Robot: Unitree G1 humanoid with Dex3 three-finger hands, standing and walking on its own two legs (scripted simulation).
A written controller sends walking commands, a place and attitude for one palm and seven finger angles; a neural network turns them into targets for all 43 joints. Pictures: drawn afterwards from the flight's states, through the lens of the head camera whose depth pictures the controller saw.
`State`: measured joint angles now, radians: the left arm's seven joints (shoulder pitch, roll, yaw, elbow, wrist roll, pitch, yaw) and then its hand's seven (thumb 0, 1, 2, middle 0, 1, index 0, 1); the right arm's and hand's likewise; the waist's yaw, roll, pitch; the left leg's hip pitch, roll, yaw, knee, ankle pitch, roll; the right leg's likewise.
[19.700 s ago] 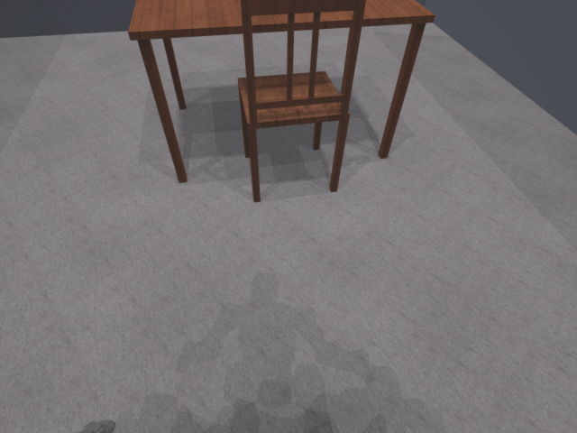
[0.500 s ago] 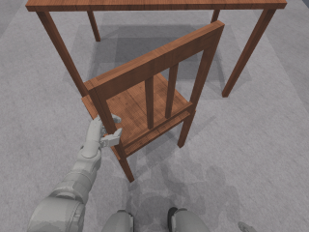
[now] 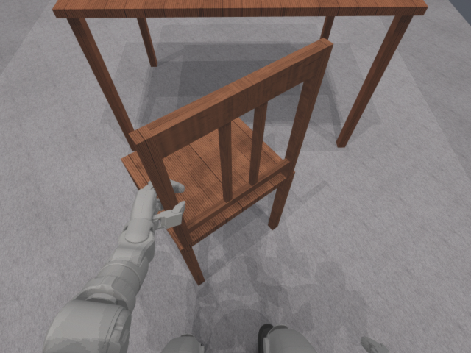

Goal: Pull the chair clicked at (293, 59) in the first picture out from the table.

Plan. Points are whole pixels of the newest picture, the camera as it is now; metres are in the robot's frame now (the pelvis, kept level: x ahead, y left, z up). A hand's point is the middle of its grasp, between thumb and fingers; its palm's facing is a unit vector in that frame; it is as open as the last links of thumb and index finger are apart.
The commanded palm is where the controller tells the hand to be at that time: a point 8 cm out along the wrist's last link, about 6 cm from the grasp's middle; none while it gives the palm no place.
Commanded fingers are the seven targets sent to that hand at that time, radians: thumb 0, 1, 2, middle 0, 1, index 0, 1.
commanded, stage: step backward, pulling the chair out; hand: left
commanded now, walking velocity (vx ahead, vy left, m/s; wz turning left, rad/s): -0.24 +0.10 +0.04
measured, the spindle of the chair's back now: (226, 167) +0.49 +0.02 -0.07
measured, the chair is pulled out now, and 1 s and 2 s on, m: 0.40 0.43 0.43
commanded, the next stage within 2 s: stop walking, hand still on the chair in 0.16 s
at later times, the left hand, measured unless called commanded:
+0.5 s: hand (173, 227) +0.34 +0.12 -0.05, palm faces +0.01 -0.98 -0.20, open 6.0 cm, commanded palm +0.32 +0.18 -0.03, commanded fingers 0.00 0.90 0.90 -0.50 -1.45 -0.50 -1.45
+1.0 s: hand (173, 226) +0.34 +0.12 -0.05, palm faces +0.00 -0.98 -0.17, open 6.0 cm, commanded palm +0.32 +0.18 -0.03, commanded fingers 0.00 0.90 0.90 -0.50 -1.45 -0.50 -1.45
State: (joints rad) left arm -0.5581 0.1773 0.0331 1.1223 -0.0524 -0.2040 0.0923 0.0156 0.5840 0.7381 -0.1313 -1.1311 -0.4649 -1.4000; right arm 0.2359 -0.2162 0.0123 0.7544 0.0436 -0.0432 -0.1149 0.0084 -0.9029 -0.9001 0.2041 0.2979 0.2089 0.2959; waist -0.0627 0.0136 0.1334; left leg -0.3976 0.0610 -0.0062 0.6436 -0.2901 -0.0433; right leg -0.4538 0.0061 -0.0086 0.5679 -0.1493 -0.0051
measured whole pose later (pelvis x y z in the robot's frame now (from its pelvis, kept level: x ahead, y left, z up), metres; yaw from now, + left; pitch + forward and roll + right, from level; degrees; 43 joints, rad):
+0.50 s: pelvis +0.01 -0.01 +0.00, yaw -1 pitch +0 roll +0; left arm -0.32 0.16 0.01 0.87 -0.04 -0.15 0.11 0.01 0.57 0.75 -0.14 -1.15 -0.46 -1.39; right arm 0.25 -0.20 0.02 0.71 0.04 -0.03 -0.11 0.01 -0.90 -0.90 0.20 0.30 0.21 0.30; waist -0.05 0.01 0.12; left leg -0.31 0.07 0.01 0.59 -0.28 -0.03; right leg -0.40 -0.01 -0.02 0.57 -0.17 -0.01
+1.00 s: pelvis +0.06 +0.00 +0.02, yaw -1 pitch -1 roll +0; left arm -0.11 0.12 -0.05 0.69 -0.02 -0.10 0.12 0.03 0.61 0.72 -0.09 -1.14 -0.44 -1.40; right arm 0.15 -0.21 0.02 0.64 0.03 0.02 -0.10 0.01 -0.91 -0.90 0.20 0.30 0.21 0.30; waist -0.02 0.00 0.08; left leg -0.15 0.07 0.03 0.45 -0.29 -0.05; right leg -0.25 0.00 -0.01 0.46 -0.19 0.00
